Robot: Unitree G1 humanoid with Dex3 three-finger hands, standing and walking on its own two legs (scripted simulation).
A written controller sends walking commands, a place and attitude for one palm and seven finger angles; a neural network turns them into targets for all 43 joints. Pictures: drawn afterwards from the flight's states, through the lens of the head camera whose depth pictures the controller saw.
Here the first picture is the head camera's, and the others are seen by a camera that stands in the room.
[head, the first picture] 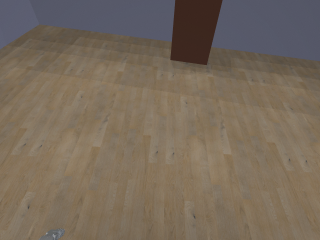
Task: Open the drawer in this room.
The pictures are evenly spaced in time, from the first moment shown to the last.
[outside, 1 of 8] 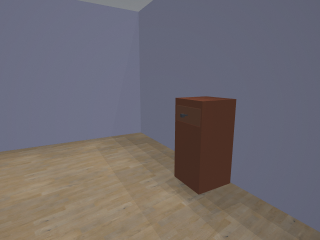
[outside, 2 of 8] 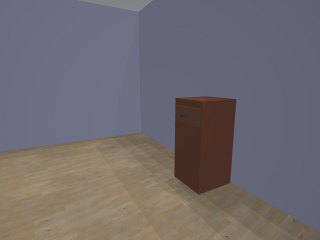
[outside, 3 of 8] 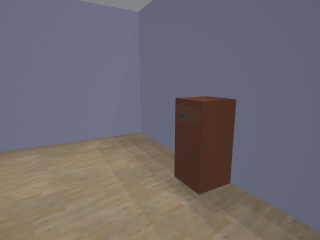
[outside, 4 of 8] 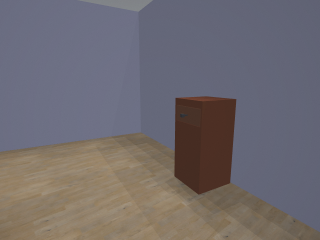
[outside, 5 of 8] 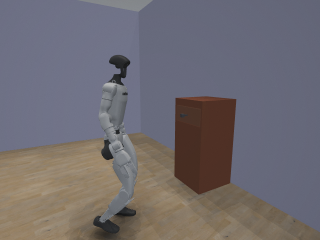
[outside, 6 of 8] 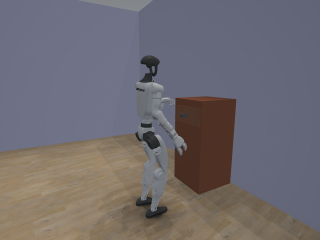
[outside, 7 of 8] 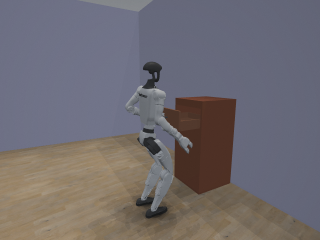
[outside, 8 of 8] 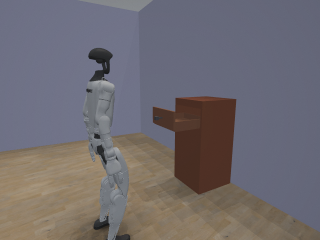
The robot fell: no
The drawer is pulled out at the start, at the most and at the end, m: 0.00 0.30 0.30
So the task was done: yes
